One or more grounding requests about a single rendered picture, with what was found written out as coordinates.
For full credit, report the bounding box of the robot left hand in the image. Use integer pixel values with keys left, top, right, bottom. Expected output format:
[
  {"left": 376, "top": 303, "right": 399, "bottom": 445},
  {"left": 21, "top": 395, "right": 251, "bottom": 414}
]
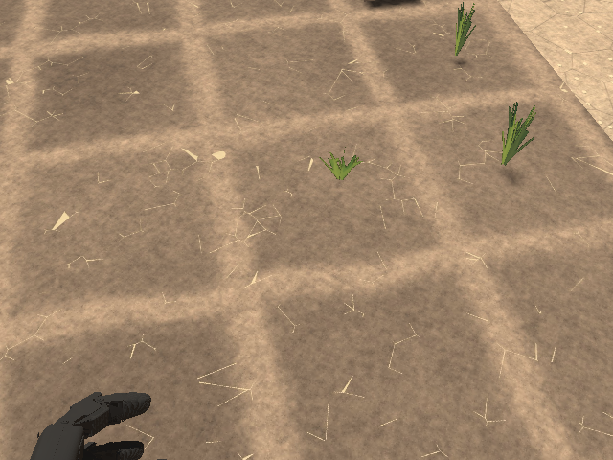
[{"left": 30, "top": 392, "right": 167, "bottom": 460}]

